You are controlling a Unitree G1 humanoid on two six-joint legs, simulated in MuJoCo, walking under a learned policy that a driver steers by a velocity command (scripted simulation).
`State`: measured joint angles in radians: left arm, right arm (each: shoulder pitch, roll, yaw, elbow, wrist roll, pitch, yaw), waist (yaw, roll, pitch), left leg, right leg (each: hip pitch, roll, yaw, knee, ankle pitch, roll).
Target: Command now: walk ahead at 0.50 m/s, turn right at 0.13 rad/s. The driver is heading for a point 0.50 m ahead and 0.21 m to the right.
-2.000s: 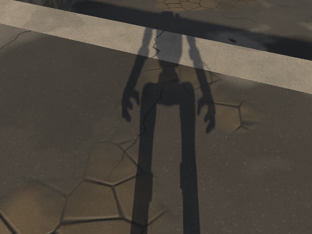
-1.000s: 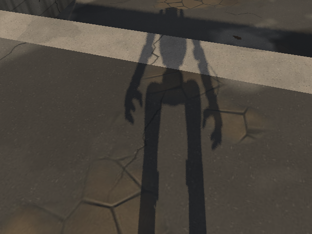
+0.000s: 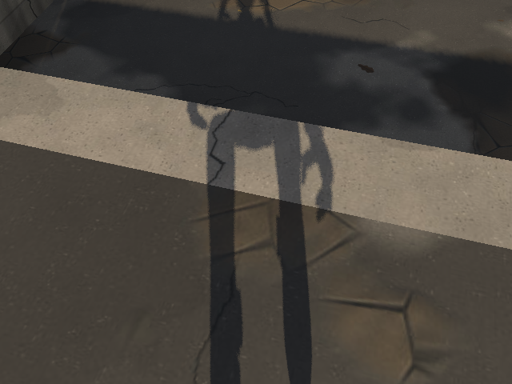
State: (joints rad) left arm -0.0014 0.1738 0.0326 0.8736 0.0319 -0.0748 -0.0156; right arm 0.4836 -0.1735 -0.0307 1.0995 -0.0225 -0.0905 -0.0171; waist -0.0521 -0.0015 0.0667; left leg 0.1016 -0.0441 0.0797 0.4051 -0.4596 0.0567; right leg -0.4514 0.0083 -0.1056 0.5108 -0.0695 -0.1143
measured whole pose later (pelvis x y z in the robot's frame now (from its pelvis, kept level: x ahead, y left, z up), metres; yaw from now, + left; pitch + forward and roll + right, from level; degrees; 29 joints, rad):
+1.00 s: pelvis +0.48 -0.06 +0.01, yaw -26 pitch +1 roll +2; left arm 0.08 0.21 0.02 0.79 0.05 -0.04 -0.03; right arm 0.38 -0.22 -0.04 0.93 0.00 -0.07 0.00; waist -0.06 -0.03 0.05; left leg -0.08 0.01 0.17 0.44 -0.37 0.01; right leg -0.41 0.01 -0.02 0.49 -0.04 -0.07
